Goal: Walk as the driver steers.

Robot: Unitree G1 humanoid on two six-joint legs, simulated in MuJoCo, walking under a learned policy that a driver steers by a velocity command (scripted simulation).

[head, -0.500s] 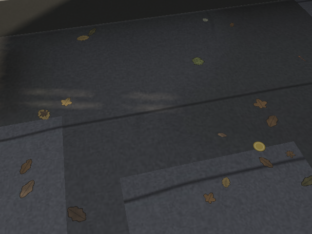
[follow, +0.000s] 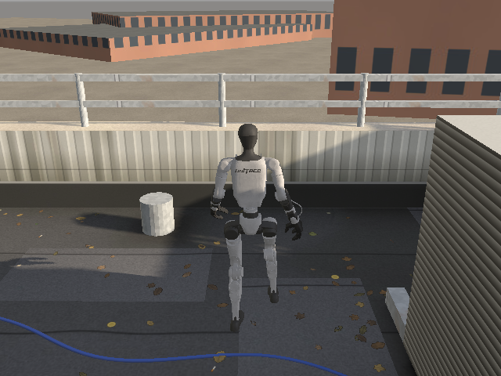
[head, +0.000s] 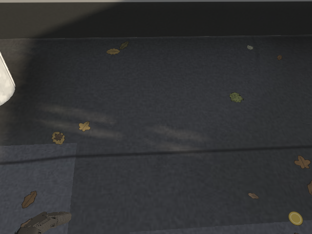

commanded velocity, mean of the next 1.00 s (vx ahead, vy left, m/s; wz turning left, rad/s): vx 0.14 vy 0.00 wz -0.27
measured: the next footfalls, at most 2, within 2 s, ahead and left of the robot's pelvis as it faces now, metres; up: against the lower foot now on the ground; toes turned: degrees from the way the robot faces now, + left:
right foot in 0.08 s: +0.22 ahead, -0.13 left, +0.00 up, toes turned +5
left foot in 0.50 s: +0.26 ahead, +0.09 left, +0.00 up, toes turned -9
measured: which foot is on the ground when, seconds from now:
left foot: down 0.00-0.08, up 0.10-0.48, down 0.50-0.90, up 0.92-1.00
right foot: up 0.00-0.06, down 0.08-0.50, up 0.52-0.88, down 0.90-1.00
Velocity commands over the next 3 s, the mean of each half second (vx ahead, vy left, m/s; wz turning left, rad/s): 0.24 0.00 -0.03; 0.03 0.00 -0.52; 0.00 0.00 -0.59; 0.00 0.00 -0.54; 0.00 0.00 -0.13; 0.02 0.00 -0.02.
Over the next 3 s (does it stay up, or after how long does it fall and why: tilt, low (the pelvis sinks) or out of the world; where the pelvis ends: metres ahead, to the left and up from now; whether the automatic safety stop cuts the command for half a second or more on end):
stays up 0.19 -0.06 -0.01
